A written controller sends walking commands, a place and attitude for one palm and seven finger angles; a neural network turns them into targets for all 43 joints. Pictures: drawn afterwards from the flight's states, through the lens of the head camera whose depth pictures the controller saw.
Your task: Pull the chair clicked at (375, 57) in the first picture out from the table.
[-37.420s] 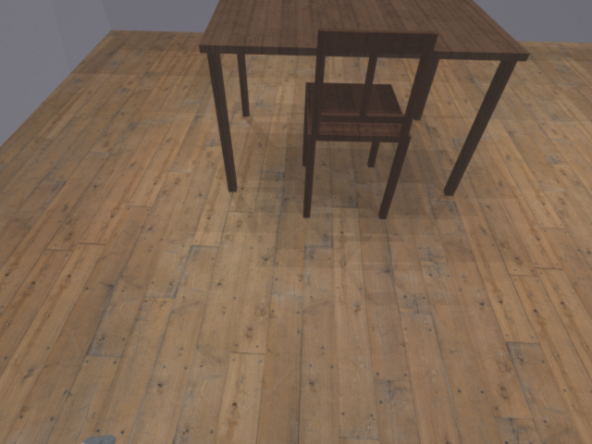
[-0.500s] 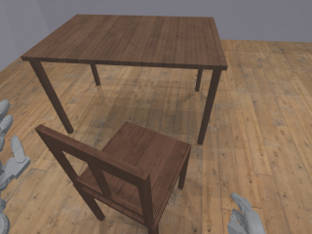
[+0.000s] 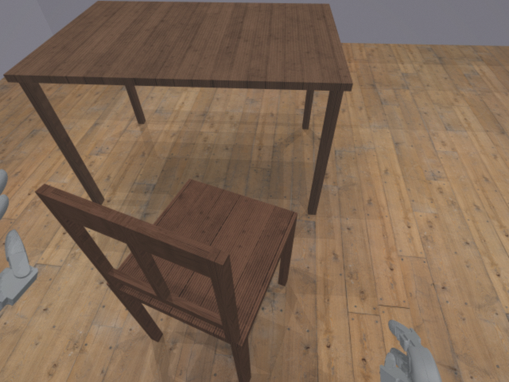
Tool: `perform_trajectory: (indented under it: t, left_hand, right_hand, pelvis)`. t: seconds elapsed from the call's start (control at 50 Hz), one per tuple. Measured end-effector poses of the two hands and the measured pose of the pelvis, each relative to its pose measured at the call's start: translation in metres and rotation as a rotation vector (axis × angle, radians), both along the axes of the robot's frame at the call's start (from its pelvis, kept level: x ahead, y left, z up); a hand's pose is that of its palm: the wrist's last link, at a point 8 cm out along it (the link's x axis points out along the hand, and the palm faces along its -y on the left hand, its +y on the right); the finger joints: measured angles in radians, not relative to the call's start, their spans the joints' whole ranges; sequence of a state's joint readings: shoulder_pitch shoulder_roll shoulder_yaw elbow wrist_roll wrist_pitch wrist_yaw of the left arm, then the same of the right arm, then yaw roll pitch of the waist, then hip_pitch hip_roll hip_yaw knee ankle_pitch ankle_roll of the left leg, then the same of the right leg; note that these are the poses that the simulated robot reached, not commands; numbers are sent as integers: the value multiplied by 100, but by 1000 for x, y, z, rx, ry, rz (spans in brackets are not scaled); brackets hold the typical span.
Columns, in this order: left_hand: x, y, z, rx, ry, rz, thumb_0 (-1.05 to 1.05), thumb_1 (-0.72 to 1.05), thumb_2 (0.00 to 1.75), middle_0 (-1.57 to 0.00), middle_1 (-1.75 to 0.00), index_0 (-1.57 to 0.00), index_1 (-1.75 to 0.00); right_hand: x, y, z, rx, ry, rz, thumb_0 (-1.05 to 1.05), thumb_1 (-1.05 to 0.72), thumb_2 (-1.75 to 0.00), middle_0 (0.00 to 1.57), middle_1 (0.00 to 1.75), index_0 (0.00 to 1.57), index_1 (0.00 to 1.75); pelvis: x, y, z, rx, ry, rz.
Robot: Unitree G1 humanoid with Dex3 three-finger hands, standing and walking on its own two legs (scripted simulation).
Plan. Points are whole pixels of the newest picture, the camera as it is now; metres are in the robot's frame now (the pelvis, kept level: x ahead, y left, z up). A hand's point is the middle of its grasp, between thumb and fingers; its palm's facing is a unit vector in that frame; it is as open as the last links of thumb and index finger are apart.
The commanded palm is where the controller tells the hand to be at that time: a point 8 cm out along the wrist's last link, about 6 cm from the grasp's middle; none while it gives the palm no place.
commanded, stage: step back with the hand held close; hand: left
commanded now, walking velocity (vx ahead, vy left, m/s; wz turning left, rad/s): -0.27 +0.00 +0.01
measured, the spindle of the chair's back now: (151, 271) +0.34 +0.24 -0.10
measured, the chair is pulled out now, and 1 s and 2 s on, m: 0.54 0.54 0.54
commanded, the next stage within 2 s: stop stepping back and stand still in 1.48 s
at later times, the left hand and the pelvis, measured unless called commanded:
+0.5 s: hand (29, 282) +0.19 +0.26 +0.17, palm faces +0.44 -0.76 -0.48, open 7.4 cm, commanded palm +0.12 +0.30 +0.19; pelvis -0.02 +0.00 +0.00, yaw +0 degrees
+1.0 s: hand (33, 291) +0.18 +0.24 +0.17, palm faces +0.47 -0.78 -0.42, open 7.4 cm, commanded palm +0.11 +0.28 +0.19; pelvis -0.03 -0.02 -0.01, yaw +1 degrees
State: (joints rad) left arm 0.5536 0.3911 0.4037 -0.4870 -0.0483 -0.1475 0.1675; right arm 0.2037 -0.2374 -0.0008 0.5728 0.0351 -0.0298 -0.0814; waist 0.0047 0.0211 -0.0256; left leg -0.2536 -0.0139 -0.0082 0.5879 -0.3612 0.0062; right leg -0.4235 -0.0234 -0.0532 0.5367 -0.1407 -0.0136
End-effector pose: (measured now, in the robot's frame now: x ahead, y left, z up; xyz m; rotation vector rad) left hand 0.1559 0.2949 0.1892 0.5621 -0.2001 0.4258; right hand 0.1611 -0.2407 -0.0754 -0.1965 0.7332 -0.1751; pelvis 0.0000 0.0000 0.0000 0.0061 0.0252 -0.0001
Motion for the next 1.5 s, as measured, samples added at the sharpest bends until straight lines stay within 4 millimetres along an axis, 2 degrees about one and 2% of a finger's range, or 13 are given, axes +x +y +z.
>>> perform_trajectory:
  t: [0.18,0.36,0.68,0.82,0.9,0.98,1.06,1.14,1.2,1.28,1.34,1.42,1.5]
  left_hand:
    - [-14,-1,1,3,-37,2,2,89,90,-22,-31,-21,-30]
    - [-14,0,0,13,-44,-4,2,89,90,-21,-31,-21,-30]
    - [-11,-12,3,32,-86,-56,1,89,90,-22,-31,-21,-30]
    - [-19,-3,0,38,-51,-48,1,89,90,-22,-31,-21,-30]
    - [-23,0,2,49,-72,-21,2,89,90,-22,-31,-21,-30]
    - [-23,-10,0,7,-93,-14,2,89,90,-21,-30,-21,-30]
    - [-29,-25,-4,-36,-79,-64,2,89,90,-21,-30,-21,-30]
    - [-50,-20,-6,-7,-25,-81,1,89,90,-22,-31,-21,-30]
    - [-68,-12,-2,37,-39,-80,2,89,90,-22,-31,-21,-30]
    - [-87,-5,6,28,-75,-12,2,89,90,-22,-31,-21,-30]
    - [-97,-12,8,8,-102,16,2,89,90,-21,-31,-21,-30]
    - [-105,-33,6,-19,-119,-24,2,89,90,-21,-30,-20,-30]
    - [-119,-42,3,-32,-74,-69,2,89,90,-21,-30,-21,-30]
  right_hand:
    - [-15,-1,4,-14,-12,13,1,-90,-90,20,29,20,30]
    - [-24,-2,1,-20,14,20,1,-90,-90,20,29,20,30]
    - [-23,-5,-5,-16,33,12,1,-90,-90,20,29,20,30]
    - [-31,-7,3,-47,53,-8,1,-90,-90,20,29,20,30]
    - [-28,-6,0,-50,35,-4,1,-90,-90,20,29,20,30]
    - [-23,-5,-4,-25,24,19,1,-90,-90,20,29,20,30]
    - [-25,-7,0,-14,27,33,1,-90,-90,20,29,20,30]
    - [-32,-5,11,-40,31,41,1,-90,-90,20,29,20,30]
    - [-39,-4,11,-64,1,45,1,-90,-90,20,29,20,30]
    - [-54,2,11,-35,-25,54,1,-90,-90,20,29,20,30]
    - [-67,4,7,7,-41,74,1,-90,-90,20,29,20,30]
    - [-88,-3,-1,25,-27,98,1,-90,-90,20,30,20,30]
    - [-117,-15,5,4,28,68,1,-90,-90,20,30,20,30]
  pelvis:
    - [-13,-2,-1,0,2,-1]
    - [-19,-1,-2,0,13,0]
    - [-22,-7,-7,-4,32,5]
    - [-24,-3,-3,-4,38,13]
    - [-21,-8,-5,-2,37,17]
    - [-26,-17,-6,-11,31,9]
    - [-38,-19,-3,-6,36,43]
    - [-50,-15,0,10,39,43]
    - [-62,-12,-5,1,25,48]
    - [-73,-17,-1,-12,12,34]
    - [-83,-24,-1,-18,0,12]
    - [-104,-33,-3,-23,9,2]
    - [-124,-35,5,11,19,8]
